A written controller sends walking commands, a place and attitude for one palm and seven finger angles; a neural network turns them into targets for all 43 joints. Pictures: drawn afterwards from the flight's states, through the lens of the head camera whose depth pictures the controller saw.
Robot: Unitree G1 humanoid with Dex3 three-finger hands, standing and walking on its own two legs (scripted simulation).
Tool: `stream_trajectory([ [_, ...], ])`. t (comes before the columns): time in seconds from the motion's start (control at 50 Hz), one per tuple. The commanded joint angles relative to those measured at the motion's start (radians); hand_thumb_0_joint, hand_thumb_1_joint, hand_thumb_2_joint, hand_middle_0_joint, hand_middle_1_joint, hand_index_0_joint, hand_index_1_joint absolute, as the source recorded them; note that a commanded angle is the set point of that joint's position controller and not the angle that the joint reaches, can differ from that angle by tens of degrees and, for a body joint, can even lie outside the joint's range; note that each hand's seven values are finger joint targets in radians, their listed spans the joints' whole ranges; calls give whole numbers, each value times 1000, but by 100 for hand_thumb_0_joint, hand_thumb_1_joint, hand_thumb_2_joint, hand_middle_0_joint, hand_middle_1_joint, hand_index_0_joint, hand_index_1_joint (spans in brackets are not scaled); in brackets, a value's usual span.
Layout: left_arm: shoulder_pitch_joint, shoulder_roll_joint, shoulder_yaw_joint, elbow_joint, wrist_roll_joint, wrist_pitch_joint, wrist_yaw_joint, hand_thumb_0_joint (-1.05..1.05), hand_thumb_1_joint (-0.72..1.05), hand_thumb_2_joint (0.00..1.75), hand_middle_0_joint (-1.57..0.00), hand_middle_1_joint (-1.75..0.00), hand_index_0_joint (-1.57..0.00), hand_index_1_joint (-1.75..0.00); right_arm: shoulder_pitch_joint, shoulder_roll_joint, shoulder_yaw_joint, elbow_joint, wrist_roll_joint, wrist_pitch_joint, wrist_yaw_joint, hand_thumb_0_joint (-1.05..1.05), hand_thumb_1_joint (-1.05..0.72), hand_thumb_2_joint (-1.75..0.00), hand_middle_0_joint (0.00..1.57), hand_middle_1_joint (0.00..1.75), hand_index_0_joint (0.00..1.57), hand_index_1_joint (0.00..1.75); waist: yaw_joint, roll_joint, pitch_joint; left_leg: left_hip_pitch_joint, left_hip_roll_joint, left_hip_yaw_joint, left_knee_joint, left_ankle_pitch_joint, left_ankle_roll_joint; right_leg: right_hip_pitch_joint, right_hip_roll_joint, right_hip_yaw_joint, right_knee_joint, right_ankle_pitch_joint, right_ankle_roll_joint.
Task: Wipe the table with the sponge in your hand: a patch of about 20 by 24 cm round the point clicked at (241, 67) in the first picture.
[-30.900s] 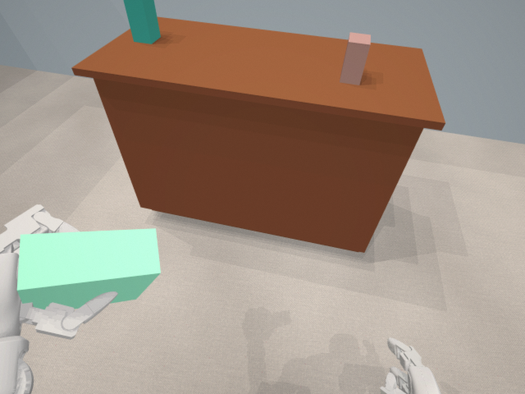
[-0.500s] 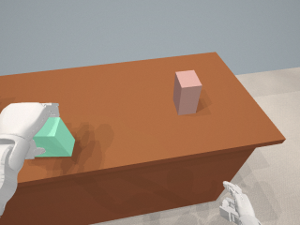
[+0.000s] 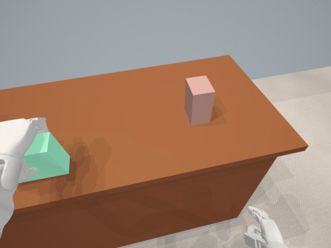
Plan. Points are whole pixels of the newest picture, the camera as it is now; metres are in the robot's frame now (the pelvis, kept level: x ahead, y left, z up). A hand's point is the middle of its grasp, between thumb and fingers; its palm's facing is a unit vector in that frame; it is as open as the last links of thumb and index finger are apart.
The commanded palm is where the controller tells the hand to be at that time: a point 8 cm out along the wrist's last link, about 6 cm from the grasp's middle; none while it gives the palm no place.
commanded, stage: lower the sponge onto the table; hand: left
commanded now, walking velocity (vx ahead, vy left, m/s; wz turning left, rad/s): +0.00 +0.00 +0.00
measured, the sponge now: (33, 163) +0.24 +0.37 +0.07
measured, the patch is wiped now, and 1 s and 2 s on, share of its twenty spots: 0.00 0.00 0.30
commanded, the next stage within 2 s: wipe forward along the first lane in 0.54 s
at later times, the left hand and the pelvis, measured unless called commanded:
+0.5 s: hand (35, 158) +0.24 +0.35 +0.11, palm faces +0.00 -0.01 -1.00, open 9.1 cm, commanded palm +0.21 +0.34 +0.15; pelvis +0.00 +0.00 +0.00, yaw +0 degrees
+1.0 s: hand (38, 145) +0.27 +0.37 +0.10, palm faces -0.10 +0.00 -1.00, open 9.1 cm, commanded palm +0.26 +0.36 +0.13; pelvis +0.00 -0.02 -0.01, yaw +1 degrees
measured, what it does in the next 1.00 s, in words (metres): stands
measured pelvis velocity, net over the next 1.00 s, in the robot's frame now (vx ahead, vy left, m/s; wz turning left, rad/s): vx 0.00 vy -0.02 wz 0.01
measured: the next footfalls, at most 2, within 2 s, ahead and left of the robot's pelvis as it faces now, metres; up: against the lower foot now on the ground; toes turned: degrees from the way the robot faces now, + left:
none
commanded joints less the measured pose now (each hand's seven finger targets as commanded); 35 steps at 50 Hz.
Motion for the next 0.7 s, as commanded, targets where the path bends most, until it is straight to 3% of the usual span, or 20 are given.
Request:
stream_trajectory([
  [0.0,-154,241,96,-156,23,65,0,0,10,130,-120,-160,-120,-160,-175,-136,-45,-178,-1,-50,-3,0,-90,-90,20,30,20,30,-10,-8,-237,75,26,-51,-66,183,-23,42,-15,36,-40,114,-42],
  [0.06,-209,208,30,-253,31,12,-28,0,10,130,-120,-160,-120,-160,-173,-119,-41,-185,2,-63,-11,0,-90,-90,20,30,20,30,-41,18,-249,125,32,-73,-64,159,-12,0,-10,29,-45,86,-32],
  [0.08,-228,207,36,-297,32,-10,-27,0,10,130,-120,-160,-120,-160,-207,-100,-29,-203,6,-83,-14,0,-90,-90,20,30,20,30,-41,26,-249,140,30,-83,-65,133,-8,-4,1,54,-49,68,-41],
  [0.12,-181,253,88,-231,46,-42,-10,0,10,130,-120,-160,-120,-160,-142,-111,-41,-171,-5,-81,-24,0,-90,-90,20,30,20,30,-34,-9,-219,126,33,-85,-68,139,-9,-13,-3,26,-49,61,-37],
  [0.14,-189,218,62,-198,48,-40,-10,0,10,130,-120,-160,-120,-160,-139,-115,-41,-167,-6,-75,-26,0,-90,-90,20,30,20,30,-38,-19,-176,111,31,-80,-71,127,-8,-32,-4,21,-57,59,-36],
  [0.18,-186,242,104,-144,53,-25,-1,0,10,130,-120,-160,-120,-160,-171,-116,-38,-165,4,-71,-20,0,-90,-90,20,30,20,30,-28,-19,-122,81,30,-87,-86,94,-17,-41,7,49,-64,36,-50],
  [0.22,-206,254,116,-113,50,-14,13,0,10,130,-120,-160,-120,-160,-146,-123,-44,-155,2,-52,-19,0,-90,-90,20,30,20,30,-17,-26,-129,57,28,-72,-90,106,-23,-25,-1,23,-55,36,-43],
  [0.26,-202,264,133,-135,42,-13,28,0,10,130,-120,-160,-120,-160,-155,-122,-46,-162,-2,-46,-14,0,-90,-90,20,30,20,30,-2,15,-165,68,25,-67,-82,143,-27,-2,-4,26,-49,61,-45],
  [0.28,-179,285,161,-155,46,-8,33,0,10,130,-120,-160,-120,-160,-194,-115,-37,-175,-1,-56,-8,0,-90,-90,20,30,20,30,10,45,-184,77,20,-74,-81,157,-29,22,6,56,-48,72,-58],
  [0.34,-154,244,117,-139,58,8,33,0,10,130,-120,-160,-120,-160,-150,-126,-46,-169,-8,-38,-2,0,-90,-90,20,30,20,30,-5,8,-201,70,25,-59,-62,203,-28,16,-2,29,-40,114,-48],
  [0.38,-101,214,106,-177,51,14,26,0,10,130,-120,-160,-120,-160,-194,-112,-38,-192,-1,-49,6,0,-90,-90,20,30,20,30,0,44,-204,81,24,-68,-60,202,-26,18,4,55,-37,113,-56],
  [0.4,-57,232,124,-143,46,20,27,0,10,130,-120,-160,-120,-160,-144,-128,-50,-176,-9,-42,4,0,-90,-90,20,30,20,30,2,5,-217,68,28,-58,-53,206,-22,31,-5,31,-31,123,-49],
  [0.44,-99,218,94,-126,44,22,14,0,10,130,-120,-160,-120,-160,-143,-131,-48,-173,-4,-33,-1,0,-90,-90,20,30,20,30,-20,-44,-180,52,25,-52,-51,171,-15,-4,-3,27,-39,110,-39],
  [0.48,-105,238,112,-140,49,18,11,0,10,130,-120,-160,-120,-160,-185,-123,-39,-183,4,-41,-2,0,-90,-90,20,30,20,30,-19,-25,-176,57,19,-60,-52,149,-12,-8,8,61,-43,87,-47],
  [0.54,-104,218,77,-101,57,15,7,0,10,130,-120,-160,-120,-160,-135,-133,-49,-172,-1,-31,-11,0,-90,-90,20,30,20,30,-27,-17,-162,42,19,-50,-45,136,-9,-23,-4,31,-41,77,-38],
  [0.58,-114,197,66,-113,60,10,3,0,10,130,-120,-160,-120,-160,-171,-120,-41,-182,8,-41,-8,0,-90,-90,20,30,20,30,-28,12,-147,53,19,-62,-48,123,-11,-40,8,54,-42,59,-48],
  [0.6,-103,215,80,-90,61,9,6,0,10,130,-120,-160,-120,-160,-124,-133,-52,-170,0,-35,-11,0,-90,-90,20,30,20,30,-25,-19,-169,45,21,-54,-41,136,-9,-27,0,33,-34,74,-44],
  [0.62,-84,201,70,-79,56,6,5,0,10,130,-120,-160,-120,-160,-125,-130,-52,-173,2,-33,-11,0,-90,-90,20,30,20,30,-26,-32,-162,39,18,-49,-37,138,-7,-28,-3,34,-34,81,-39],
  [0.66,-125,233,91,-21,53,1,3,0,10,130,-120,-160,-120,-160,-114,-140,-54,-161,3,-24,-18,0,-90,-90,20,30,20,30,-35,-80,-139,18,16,-45,-32,115,-4,-43,-3,35,-37,77,-34],
  [0.68,-148,248,104,-6,53,2,2,0,10,130,-120,-160,-120,-160,-148,-137,-46,-163,10,-30,-19,0,-90,-90,20,30,20,30,-38,-75,-132,21,12,-46,-31,99,-2,-51,7,64,-47,65,-41],
])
